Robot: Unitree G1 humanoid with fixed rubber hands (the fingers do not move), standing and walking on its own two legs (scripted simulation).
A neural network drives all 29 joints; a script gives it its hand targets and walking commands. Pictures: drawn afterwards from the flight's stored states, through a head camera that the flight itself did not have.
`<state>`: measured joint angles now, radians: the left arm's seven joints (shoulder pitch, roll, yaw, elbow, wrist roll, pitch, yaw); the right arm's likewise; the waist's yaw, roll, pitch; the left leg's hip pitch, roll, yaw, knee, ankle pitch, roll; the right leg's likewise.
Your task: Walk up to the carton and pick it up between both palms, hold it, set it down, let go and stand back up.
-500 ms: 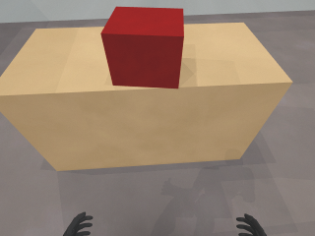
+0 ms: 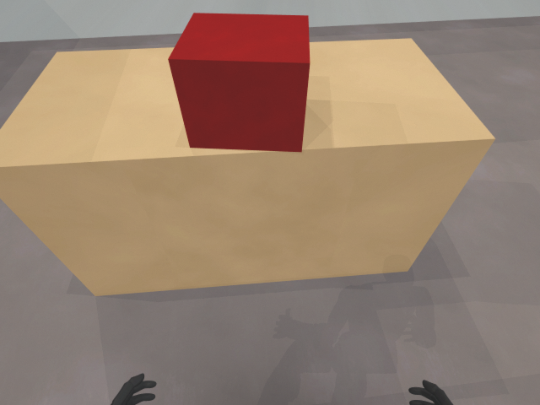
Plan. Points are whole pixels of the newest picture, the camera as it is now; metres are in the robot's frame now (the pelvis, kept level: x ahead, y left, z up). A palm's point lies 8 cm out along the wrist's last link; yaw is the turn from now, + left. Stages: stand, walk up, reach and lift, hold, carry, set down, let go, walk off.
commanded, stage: stand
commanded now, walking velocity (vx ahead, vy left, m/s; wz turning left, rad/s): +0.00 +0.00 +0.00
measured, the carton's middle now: (248, 82) +0.80 +0.08 +0.05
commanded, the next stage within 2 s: walk up in 1.00 s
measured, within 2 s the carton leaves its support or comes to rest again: neither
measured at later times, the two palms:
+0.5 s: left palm out of the picture +0.10 +0.25 -0.10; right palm out of the picture +0.09 -0.25 -0.10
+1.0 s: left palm out of the picture +0.10 +0.25 -0.10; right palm out of the picture +0.08 -0.25 -0.10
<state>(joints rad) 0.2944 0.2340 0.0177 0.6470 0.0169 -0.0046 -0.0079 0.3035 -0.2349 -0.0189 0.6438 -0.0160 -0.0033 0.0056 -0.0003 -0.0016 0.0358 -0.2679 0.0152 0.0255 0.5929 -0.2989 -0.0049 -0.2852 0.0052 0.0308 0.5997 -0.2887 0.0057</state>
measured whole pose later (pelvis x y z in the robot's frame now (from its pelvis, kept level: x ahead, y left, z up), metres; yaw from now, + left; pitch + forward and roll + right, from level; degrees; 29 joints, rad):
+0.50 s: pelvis +0.00 +0.00 +0.00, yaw -1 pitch -1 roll +0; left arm 0.30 0.24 0.01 0.67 0.01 0.00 0.00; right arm 0.31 -0.24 -0.01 0.66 -0.01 0.00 0.00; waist 0.00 0.00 0.03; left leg -0.26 0.02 0.04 0.58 -0.29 0.00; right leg -0.28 0.01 0.04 0.58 -0.28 0.01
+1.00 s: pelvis +0.00 +0.00 +0.00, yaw -1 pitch -1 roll +0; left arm 0.31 0.24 0.01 0.69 0.01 0.00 0.00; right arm 0.32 -0.25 -0.01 0.69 -0.01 0.00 0.00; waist 0.00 0.00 0.03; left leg -0.25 0.02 0.05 0.56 -0.29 0.00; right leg -0.28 0.01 0.06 0.57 -0.27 0.01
